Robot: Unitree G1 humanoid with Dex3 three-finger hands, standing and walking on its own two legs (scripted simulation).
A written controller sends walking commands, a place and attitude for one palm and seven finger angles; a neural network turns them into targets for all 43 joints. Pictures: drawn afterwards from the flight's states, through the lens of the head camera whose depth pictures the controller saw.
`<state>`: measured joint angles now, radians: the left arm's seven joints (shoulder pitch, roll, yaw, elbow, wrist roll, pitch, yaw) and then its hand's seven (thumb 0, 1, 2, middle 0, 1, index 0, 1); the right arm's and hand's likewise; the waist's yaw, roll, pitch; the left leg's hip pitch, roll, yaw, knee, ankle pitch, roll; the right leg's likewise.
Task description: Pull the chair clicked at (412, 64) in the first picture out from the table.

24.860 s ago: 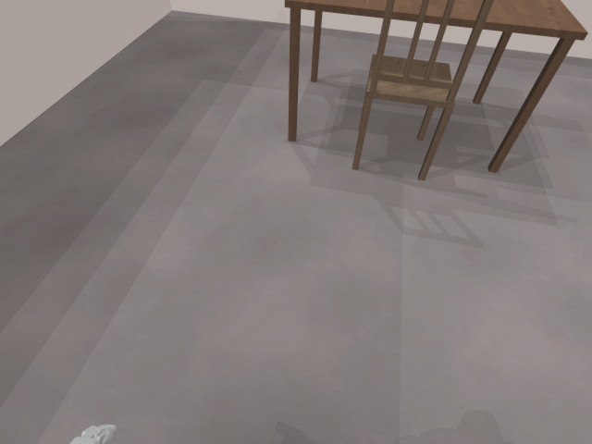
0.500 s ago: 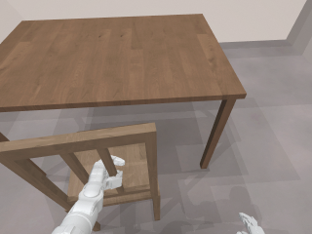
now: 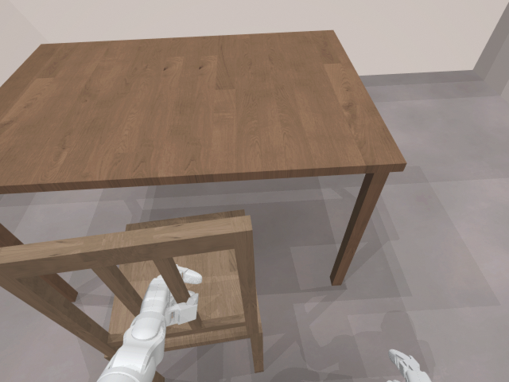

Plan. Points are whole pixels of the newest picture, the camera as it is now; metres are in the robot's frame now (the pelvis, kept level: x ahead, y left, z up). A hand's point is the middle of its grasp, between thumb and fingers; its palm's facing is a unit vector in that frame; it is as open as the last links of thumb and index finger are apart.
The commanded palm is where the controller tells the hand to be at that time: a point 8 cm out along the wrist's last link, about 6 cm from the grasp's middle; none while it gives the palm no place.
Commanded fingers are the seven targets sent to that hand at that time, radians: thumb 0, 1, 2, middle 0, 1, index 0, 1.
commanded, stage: open the thumb and straighten the fingers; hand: left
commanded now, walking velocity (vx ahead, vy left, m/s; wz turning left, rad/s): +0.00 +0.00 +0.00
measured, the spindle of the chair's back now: (134, 303) +0.27 +0.24 -0.08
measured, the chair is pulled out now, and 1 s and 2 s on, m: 0.16 0.16 0.16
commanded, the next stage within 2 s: draw the fingers out of the gap in 0.70 s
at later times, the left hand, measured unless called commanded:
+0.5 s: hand (187, 299) +0.28 +0.14 -0.07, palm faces -0.01 -0.99 -0.17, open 14.9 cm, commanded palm +0.25 +0.19 -0.05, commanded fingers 0.00 -0.55 0.20 -0.05 -0.14 -0.05 -0.14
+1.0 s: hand (185, 306) +0.27 +0.14 -0.08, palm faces -0.02 -0.99 -0.17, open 17.4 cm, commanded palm +0.23 +0.19 -0.05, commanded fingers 0.00 -0.55 0.20 0.00 0.00 0.00 0.00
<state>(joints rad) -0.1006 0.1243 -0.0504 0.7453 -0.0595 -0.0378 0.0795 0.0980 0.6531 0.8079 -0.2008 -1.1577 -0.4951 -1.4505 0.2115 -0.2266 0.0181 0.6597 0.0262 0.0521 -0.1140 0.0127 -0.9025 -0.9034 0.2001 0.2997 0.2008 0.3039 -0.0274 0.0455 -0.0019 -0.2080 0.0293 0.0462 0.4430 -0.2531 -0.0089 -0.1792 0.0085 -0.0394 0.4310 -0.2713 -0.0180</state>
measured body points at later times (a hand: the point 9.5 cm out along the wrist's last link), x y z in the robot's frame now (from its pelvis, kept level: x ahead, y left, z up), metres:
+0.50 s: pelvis -0.03 +0.01 -0.04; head -0.01 +0.00 +0.41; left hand +0.27 +0.19 -0.06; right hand +0.10 -0.24 -0.14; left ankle -0.01 +0.12 -0.74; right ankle -0.03 -0.10 -0.74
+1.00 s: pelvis -0.03 +0.01 -0.04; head +0.00 +0.00 +0.41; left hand +0.26 +0.20 -0.06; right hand +0.09 -0.25 -0.14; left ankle -0.01 +0.12 -0.74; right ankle -0.03 -0.10 -0.74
